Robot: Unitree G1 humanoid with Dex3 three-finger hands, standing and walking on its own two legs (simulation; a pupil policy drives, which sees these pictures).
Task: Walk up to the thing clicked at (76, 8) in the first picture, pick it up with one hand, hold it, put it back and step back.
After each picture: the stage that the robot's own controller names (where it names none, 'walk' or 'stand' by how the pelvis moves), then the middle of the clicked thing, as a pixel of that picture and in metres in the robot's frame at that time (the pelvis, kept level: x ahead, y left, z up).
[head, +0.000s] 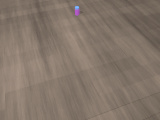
stand; (77, 10) +2.16 +0.13 -0.72
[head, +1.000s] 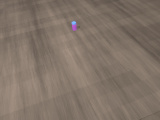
walk; (74, 25) +2.02 +0.33 -0.71
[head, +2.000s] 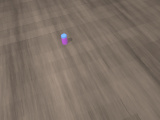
walk; (64, 39) +1.42 +0.37 -0.72
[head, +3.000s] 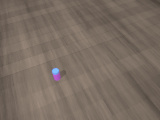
walk; (56, 74) +0.95 +0.34 -0.72
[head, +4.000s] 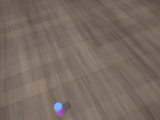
walk; (59, 109) +0.59 +0.29 -0.72
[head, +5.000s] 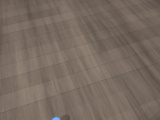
stand; out of the picture +0.41 +0.23 -0.70
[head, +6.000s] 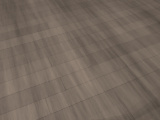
stand; out of the picture +0.33 +0.24 -0.72
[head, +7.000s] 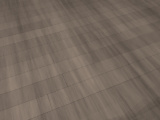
stand; out of the picture +0.34 +0.23 -0.73
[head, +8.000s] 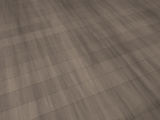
stand; out of the picture +0.33 +0.24 -0.73
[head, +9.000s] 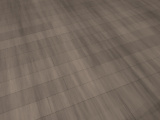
stand; out of the picture +0.33 +0.24 -0.73
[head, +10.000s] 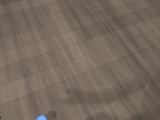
go down; out of the picture +0.35 +0.25 -0.67
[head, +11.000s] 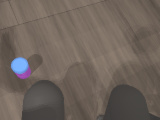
go down; (21, 68) +0.41 +0.28 -0.30
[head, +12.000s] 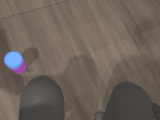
close in; (16, 63) +0.40 +0.30 -0.28
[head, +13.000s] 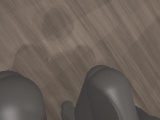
close in; out of the picture +0.38 +0.33 -0.21
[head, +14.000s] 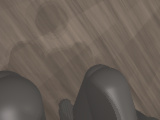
close; out of the picture +0.37 +0.33 -0.22
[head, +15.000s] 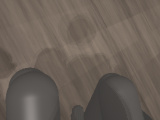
lift; out of the picture +0.29 +0.30 -0.19
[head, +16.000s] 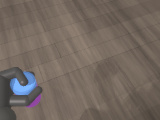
lift; (27, 90) +0.32 +0.20 +0.00
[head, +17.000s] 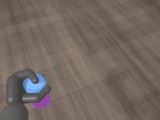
hold; (37, 91) +0.33 +0.17 +0.00
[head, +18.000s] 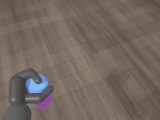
hold; (40, 91) +0.33 +0.17 -0.01
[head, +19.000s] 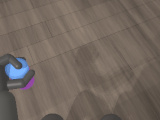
crouch; (21, 74) +0.38 +0.22 -0.07
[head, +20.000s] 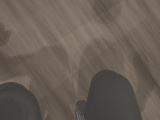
lower; out of the picture +0.42 +0.32 -0.17
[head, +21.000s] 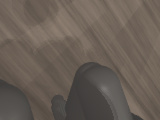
lower; out of the picture +0.40 +0.34 -0.22
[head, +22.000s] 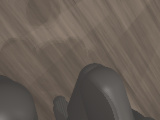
lower; out of the picture +0.39 +0.34 -0.22
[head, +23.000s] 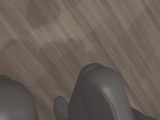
lower; out of the picture +0.39 +0.34 -0.22
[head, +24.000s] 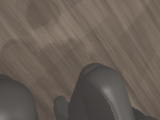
lower; out of the picture +0.39 +0.34 -0.22
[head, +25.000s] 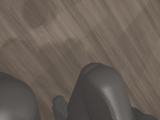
open; out of the picture +0.37 +0.32 -0.22
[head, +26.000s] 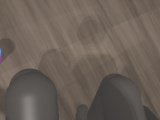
stand; out of the picture +0.39 +0.30 -0.26
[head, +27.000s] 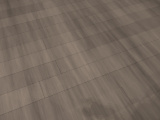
stand; out of the picture +0.35 +0.23 -0.63
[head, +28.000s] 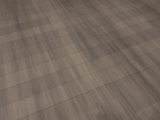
stand; out of the picture +0.37 +0.23 -0.67
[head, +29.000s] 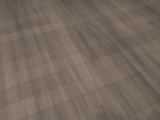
stand; out of the picture +0.36 +0.23 -0.67
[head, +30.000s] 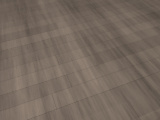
stand; out of the picture +0.39 +0.23 -0.72
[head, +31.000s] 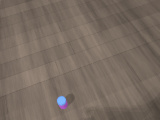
walk; (62, 102) +0.47 +0.22 -0.70
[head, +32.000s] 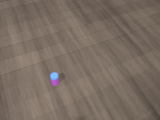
walk; (54, 79) +0.76 +0.20 -0.70
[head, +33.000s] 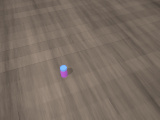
stand; (63, 71) +0.98 +0.24 -0.71
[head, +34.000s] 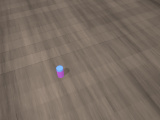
stand; (60, 71) +0.98 +0.26 -0.73
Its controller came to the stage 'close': yes
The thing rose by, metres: 0.71
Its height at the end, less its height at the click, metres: +0.00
